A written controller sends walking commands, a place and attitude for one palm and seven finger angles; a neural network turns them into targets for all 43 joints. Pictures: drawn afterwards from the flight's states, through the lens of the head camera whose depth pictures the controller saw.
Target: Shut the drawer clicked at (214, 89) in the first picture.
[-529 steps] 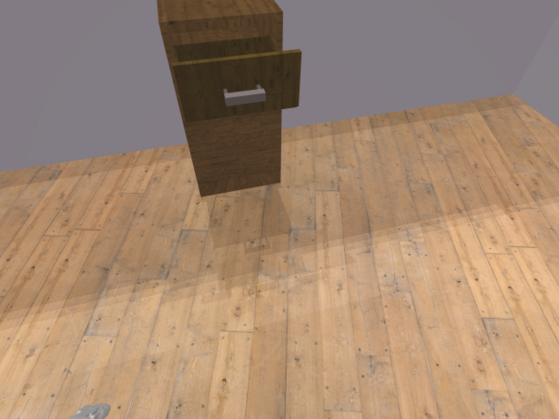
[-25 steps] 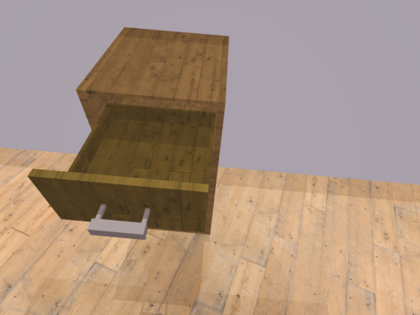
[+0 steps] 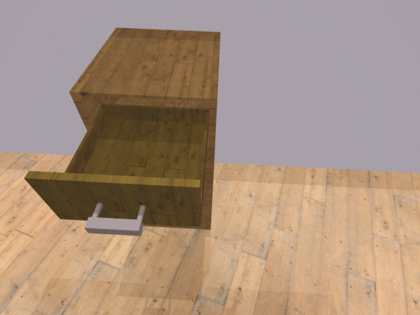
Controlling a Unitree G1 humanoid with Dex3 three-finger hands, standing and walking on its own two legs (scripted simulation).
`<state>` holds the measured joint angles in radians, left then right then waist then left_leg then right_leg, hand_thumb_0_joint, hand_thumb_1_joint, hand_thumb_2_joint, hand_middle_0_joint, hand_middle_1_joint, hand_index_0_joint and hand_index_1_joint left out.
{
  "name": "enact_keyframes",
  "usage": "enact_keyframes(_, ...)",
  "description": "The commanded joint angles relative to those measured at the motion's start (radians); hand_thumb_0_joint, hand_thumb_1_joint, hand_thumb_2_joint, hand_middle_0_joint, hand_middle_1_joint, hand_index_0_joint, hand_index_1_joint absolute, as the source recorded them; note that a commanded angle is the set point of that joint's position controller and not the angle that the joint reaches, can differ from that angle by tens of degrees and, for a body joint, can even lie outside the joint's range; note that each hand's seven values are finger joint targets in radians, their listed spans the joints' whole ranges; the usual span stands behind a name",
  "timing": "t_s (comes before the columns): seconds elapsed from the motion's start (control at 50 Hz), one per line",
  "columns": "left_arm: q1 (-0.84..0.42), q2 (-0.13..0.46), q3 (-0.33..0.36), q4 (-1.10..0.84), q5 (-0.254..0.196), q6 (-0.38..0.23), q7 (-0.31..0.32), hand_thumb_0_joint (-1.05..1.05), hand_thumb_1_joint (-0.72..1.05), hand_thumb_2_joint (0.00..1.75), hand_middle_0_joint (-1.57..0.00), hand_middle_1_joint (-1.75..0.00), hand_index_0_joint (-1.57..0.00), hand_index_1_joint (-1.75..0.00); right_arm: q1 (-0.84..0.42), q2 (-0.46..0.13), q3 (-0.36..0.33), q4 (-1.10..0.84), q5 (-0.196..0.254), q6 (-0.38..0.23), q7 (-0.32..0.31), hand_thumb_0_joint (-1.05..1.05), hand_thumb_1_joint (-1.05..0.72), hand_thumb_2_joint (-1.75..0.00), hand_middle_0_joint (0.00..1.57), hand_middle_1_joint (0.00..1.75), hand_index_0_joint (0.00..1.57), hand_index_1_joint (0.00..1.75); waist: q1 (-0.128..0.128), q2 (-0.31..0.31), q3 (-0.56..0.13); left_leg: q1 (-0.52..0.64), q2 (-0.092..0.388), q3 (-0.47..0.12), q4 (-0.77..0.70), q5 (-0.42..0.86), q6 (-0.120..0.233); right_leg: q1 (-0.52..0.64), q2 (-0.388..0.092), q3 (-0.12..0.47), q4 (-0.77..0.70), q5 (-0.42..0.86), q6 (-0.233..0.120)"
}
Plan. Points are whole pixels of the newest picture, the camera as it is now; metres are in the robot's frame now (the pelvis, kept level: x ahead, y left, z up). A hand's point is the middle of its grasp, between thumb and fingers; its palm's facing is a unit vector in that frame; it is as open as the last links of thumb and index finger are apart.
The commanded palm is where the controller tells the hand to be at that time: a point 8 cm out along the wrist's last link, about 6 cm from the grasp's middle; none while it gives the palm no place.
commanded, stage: look again from close up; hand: left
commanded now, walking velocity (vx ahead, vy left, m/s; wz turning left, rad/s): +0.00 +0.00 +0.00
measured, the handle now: (117, 217) +0.32 +0.23 -0.05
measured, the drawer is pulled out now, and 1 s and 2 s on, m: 0.30 0.29 0.29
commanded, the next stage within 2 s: raise the hand and make a fist in 0.56 s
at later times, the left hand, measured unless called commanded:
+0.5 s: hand out of the picture +0.06 +0.21 -0.17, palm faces +0.00 -0.98 -0.22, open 7.4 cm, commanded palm none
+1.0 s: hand (112, 301) +0.15 +0.19 -0.04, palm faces +0.10 -0.99 -0.02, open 6.5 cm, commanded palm +0.12 +0.25 -0.05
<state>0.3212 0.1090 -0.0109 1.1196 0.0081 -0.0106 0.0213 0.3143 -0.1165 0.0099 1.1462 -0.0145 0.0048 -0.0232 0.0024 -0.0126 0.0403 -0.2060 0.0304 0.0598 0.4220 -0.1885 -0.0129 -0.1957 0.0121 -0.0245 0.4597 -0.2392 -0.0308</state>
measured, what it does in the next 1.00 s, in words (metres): lowers itself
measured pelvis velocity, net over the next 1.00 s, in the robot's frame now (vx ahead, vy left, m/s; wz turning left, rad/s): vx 0.00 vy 0.01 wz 0.03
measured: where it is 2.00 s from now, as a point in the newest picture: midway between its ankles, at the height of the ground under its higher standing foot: outside the picture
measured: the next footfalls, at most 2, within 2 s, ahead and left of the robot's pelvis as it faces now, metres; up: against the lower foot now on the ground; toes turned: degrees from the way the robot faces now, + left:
none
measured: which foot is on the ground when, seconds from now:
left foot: down 0.00-1.00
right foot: down 0.00-1.00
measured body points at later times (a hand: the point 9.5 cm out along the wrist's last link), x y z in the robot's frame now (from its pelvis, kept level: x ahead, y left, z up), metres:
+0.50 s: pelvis +0.02 +0.03 +0.00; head +0.03 +0.02 +0.45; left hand +0.06 +0.26 -0.15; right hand +0.02 -0.19 -0.17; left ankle +0.02 +0.13 -0.74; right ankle +0.01 -0.10 -0.74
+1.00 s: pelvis +0.00 +0.01 -0.07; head +0.03 +0.02 +0.38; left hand +0.14 +0.24 -0.04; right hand +0.23 -0.23 -0.10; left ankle +0.03 +0.13 -0.74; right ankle +0.01 -0.10 -0.74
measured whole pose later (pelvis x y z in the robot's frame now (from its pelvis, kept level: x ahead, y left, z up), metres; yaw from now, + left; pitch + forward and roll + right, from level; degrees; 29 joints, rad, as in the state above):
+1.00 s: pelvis +0.00 +0.01 -0.07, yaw +2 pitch +11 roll -1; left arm 0.59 0.16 0.09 0.06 -0.21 -0.55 -0.21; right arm 0.15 -0.26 -0.07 0.58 -0.01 -0.30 0.01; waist 0.01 -0.02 -0.14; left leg -0.75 0.02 0.01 1.02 -0.45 0.00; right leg -0.70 -0.01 -0.06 1.01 -0.50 -0.02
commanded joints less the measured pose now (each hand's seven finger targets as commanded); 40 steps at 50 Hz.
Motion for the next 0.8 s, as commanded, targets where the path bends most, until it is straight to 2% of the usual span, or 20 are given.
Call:
enact_keyframes(0.0,0.073,0.096,0.02,-0.021,0.002,-0.01,0.012,0.0,0.9,0.9,-0.2,-0.3,-0.2,-0.3,0.065,-0.069,-0.016,-0.018,0.003,-0.022,-0.008,0.0,-0.9,-0.9,0.2,0.3,0.2,0.3,0.006,0.002,0.059,-0.01,0.061,-0.082,-0.093,-0.05,0.031,-0.076,-0.104,0.116,-0.144,-0.071,-0.018)
enact_keyframes(0.02,0.077,0.091,0.019,-0.02,0.002,-0.012,0.013,0.0,0.9,0.9,-0.2,-0.3,-0.2,-0.3,0.067,-0.069,-0.015,-0.017,0.003,-0.024,-0.008,0.0,-0.9,-0.9,0.2,0.3,0.2,0.3,0.008,0.015,0.059,-0.009,0.06,-0.081,-0.088,-0.036,0.031,-0.076,-0.105,0.117,-0.14,-0.052,-0.018)
enact_keyframes(0.04,0.144,0.139,0.017,0.009,0.015,-0.034,0.049,0.0,0.9,0.9,-0.2,-0.3,-0.2,-0.3,-0.092,-0.123,-0.026,-0.092,0.009,-0.032,0.005,0.0,-0.9,-0.9,0.2,0.3,0.2,0.3,0.059,0.029,0.083,-0.083,0.06,-0.039,0.141,-0.054,-0.005,-0.08,-0.17,0.182,-0.153,0.235,0.009)
enact_keyframes(0.06,0.058,0.187,0.022,-0.051,0.009,-0.04,0.041,0.0,0.9,0.9,-0.2,-0.3,-0.2,-0.3,0.005,-0.068,-0.024,-0.12,0.005,-0.013,0.011,0.0,-0.9,-0.9,0.2,0.3,0.2,0.3,-0.035,0.017,0.004,-0.054,0.023,-0.049,0.165,-0.163,0.001,-0.116,-0.228,0.248,-0.206,-0.1,-0.043)
enact_keyframes(0.08,0.008,0.184,0.028,-0.08,0.01,-0.041,0.035,0.0,0.9,0.9,-0.2,-0.3,-0.2,-0.3,0.064,-0.072,-0.026,-0.105,-0.002,-0.01,0.016,0.0,-0.9,-0.9,0.2,0.3,0.2,0.3,-0.054,-0.001,-0.019,-0.026,0.022,-0.044,0.172,-0.139,0.01,-0.164,-0.203,0.219,-0.2,-0.272,-0.064)
enact_keyframes(0.1,-0.009,0.178,0.031,-0.101,0.011,-0.044,0.034,0.0,0.9,0.9,-0.2,-0.3,-0.2,-0.3,0.102,-0.064,-0.022,-0.107,-0.006,-0.017,0.018,0.0,-0.9,-0.9,0.2,0.3,0.2,0.3,-0.059,0.009,-0.059,0.012,0.016,-0.044,0.133,-0.067,0.012,-0.147,-0.181,0.177,-0.157,-0.159,-0.071)
enact_keyframes(0.2,0.028,0.124,0.021,-0.096,0.006,-0.026,0.025,0.0,0.9,0.9,-0.2,-0.3,-0.2,-0.3,0.083,-0.1,-0.017,-0.123,-0.005,-0.036,0.005,0.0,-0.9,-0.9,0.2,0.3,0.2,0.3,-0.014,0.09,0.065,-0.122,0.074,-0.139,-0.029,-0.065,0.052,-0.085,-0.079,0.095,-0.038,-0.073,-0.03)
enact_keyframes(0.22,0.036,0.121,0.019,-0.093,0.004,-0.024,0.024,0.0,0.9,0.9,-0.2,-0.3,-0.2,-0.3,0.077,-0.11,-0.015,-0.124,-0.003,-0.037,0.004,0.0,-0.9,-0.9,0.2,0.3,0.2,0.3,-0.008,0.051,0.068,-0.129,0.078,-0.145,-0.041,-0.072,0.056,-0.065,-0.075,0.089,-0.029,-0.052,-0.025)
enact_keyframes(0.26,0.038,0.119,0.017,-0.092,0.003,-0.022,0.022,0.0,0.9,0.9,-0.2,-0.3,-0.2,-0.3,0.072,-0.125,-0.015,-0.125,-0.001,-0.041,0.002,0.0,-0.9,-0.9,0.2,0.3,0.2,0.3,-0.004,0.012,0.054,-0.114,0.077,-0.141,-0.052,-0.053,0.058,-0.041,-0.078,0.088,-0.025,-0.016,-0.019)
enact_keyframes(0.42,0.025,0.138,0.02,-0.102,0.003,-0.014,0.02,0.0,0.9,0.9,-0.2,-0.3,-0.2,-0.3,0.035,-0.15,-0.016,-0.104,-0.002,-0.044,0.001,0.0,-0.9,-0.9,0.2,0.3,0.2,0.3,0.002,0.029,0.036,-0.041,0.076,-0.126,-0.072,0.028,0.061,-0.028,-0.088,0.083,-0.025,0.055,-0.004)
enact_keyframes(0.48,0.02,0.15,0.019,-0.096,0.002,-0.016,0.02,0.0,0.9,0.9,-0.2,-0.3,-0.2,-0.3,0.025,-0.158,-0.016,-0.097,0.0,-0.046,0.0,0.0,-0.9,-0.9,0.2,0.3,0.2,0.3,-0.002,-0.004,-0.001,0.009,0.072,-0.106,-0.045,0.113,0.058,-0.014,-0.098,0.089,-0.028,0.112,-0.001)
enact_keyframes(0.62,0.021,0.154,0.018,-0.078,0.004,-0.011,0.022,0.0,0.9,0.9,-0.2,-0.3,-0.2,-0.3,0.0,-0.162,-0.016,-0.081,0.002,-0.044,-0.004,0.0,-0.9,-0.9,0.2,0.3,0.2,0.3,-0.002,0.032,0.007,0.045,0.076,-0.095,-0.046,0.177,0.056,-0.011,-0.1,0.088,-0.037,0.142,0.004)
enact_keyframes(0.64,0.078,0.177,0.018,-0.047,0.013,-0.023,0.057,0.0,0.9,0.9,-0.2,-0.3,-0.2,-0.3,-0.084,-0.191,-0.02,-0.152,0.016,-0.039,0.004,0.0,-0.9,-0.9,0.2,0.3,0.2,0.3,0.029,-0.099,0.064,-0.051,0.105,-0.074,0.127,0.205,0.03,-0.04,-0.146,0.116,-0.077,0.335,0.02)
enact_keyframes(0.66,-0.68,0.436,0.218,-1.581,-0.174,-0.231,0.051,0.0,0.9,0.9,-0.22,-0.32,-0.22,-0.32,-0.061,-0.333,-0.064,-0.49,0.056,-0.182,-0.035,0.0,-0.9,-0.9,0.2,0.3,0.2,0.3,-0.092,0.036,-0.462,0.189,-0.021,-0.08,0.019,0.288,0.037,0.031,-0.044,0.018,0.037,0.346,-0.005)
enact_keyframes(0.68,-0.173,0.335,0.17,-1.339,-0.099,-0.193,0.073,0.0,0.9,0.9,-0.24,-0.34,-0.24,-0.34,-0.142,-0.241,-0.035,-0.45,0.044,-0.272,-0.073,0.0,-0.9,-0.9,0.2,0.3,0.2,0.3,0.017,0.222,-0.435,0.278,0.024,-0.071,0.026,0.401,0.033,-0.017,-0.011,0.0,0.095,0.163,-0.016)
enact_keyframes(0.7,0.111,0.1,0.012,-1.187,-0.144,-0.07,0.094,0.0,0.9,0.9,-0.26,-0.37,-0.26,-0.37,-0.147,-0.211,-0.036,-0.439,0.053,-0.308,-0.058,0.0,-0.9,-0.9,0.2,0.3,0.2,0.3,-0.021,0.256,-0.28,0.156,0.029,-0.095,0.002,0.384,-0.019,-0.118,-0.017,-0.059,0.115,0.003,0.003)
enact_keyframes(0.72,0.057,0.051,0.008,-1.175,-0.154,-0.063,0.082,0.0,0.9,0.9,-0.28,-0.39,-0.28,-0.39,-0.091,-0.222,-0.04,-0.416,0.054,-0.318,-0.047,0.0,-0.9,-0.9,0.2,0.3,0.2,0.3,-0.052,0.159,-0.137,0.073,0.022,-0.102,0.024,0.273,-0.005,-0.184,-0.018,-0.066,0.111,-0.014,0.014)
enact_keyframes(0.74,0.003,0.08,0.032,-1.226,-0.162,-0.114,0.064,0.0,0.9,0.9,-0.3,-0.41,-0.3,-0.41,-0.114,-0.244,-0.057,-0.473,0.043,-0.334,-0.038,0.0,-0.9,-0.9,0.2,0.3,0.2,0.3,-0.066,0.135,-0.045,-0.008,0.006,-0.116,0.07,0.161,0.003,-0.238,-0.015,-0.078,0.095,-0.015,0.013)
enact_keyframes(0.76,0.073,0.098,0.075,-1.183,-0.162,-0.168,0.039,0.0,0.9,0.9,-0.32,-0.43,-0.32,-0.43,-0.121,-0.256,-0.07,-0.496,0.025,-0.342,-0.03,0.0,-0.9,-0.9,0.2,0.3,0.2,0.3,-0.056,0.058,-0.062,-0.079,-0.006,-0.112,0.118,0.089,0.007,-0.266,-0.009,-0.094,0.102,-0.005,0.011)
enact_keyframes(0.78,0.237,0.062,0.09,-1.086,-0.179,-0.224,-0.002,0.0,0.9,0.9,-0.34,-0.45,-0.34,-0.45,-0.137,-0.247,-0.078,-0.527,0.018,-0.34,-0.022,0.0,-0.9,-0.9,0.2,0.3,0.2,0.3,-0.021,-0.066,-0.063,-0.164,-0.01,-0.106,0.169,0.06,0.008,-0.302,0.001,-0.114,0.144,-0.018,0.009)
